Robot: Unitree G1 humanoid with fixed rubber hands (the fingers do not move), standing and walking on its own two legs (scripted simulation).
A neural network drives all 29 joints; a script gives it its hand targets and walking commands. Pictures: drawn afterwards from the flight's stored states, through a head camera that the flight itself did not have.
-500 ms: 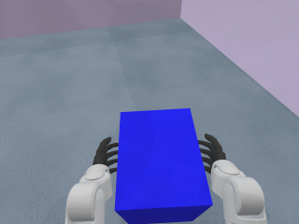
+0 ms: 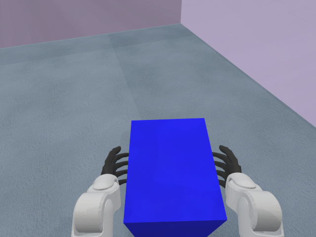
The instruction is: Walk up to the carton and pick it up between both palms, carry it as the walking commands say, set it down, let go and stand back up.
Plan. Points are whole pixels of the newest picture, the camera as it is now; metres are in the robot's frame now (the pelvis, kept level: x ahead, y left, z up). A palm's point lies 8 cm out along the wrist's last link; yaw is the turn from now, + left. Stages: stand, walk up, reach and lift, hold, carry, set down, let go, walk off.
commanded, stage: carry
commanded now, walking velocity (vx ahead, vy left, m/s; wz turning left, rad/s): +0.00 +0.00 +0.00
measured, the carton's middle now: (169, 182) +0.26 -0.01 +0.02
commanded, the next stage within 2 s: none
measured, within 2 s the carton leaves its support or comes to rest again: neither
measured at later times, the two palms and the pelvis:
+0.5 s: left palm (104, 203) +0.19 +0.13 +0.07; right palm (233, 206) +0.18 -0.14 +0.07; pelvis -0.05 +0.02 -0.02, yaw -3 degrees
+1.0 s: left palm (99, 206) +0.19 +0.14 +0.07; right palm (232, 206) +0.17 -0.13 +0.08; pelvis -0.07 +0.02 +0.00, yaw -3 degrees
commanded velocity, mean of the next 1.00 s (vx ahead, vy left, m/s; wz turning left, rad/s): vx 0.00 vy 0.00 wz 0.00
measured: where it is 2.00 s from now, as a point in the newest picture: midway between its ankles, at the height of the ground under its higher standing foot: outside the picture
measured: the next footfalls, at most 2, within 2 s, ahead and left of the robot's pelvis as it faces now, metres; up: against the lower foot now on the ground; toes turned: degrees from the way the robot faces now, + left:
right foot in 0.66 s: -0.08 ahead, -0.08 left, +0.00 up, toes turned -6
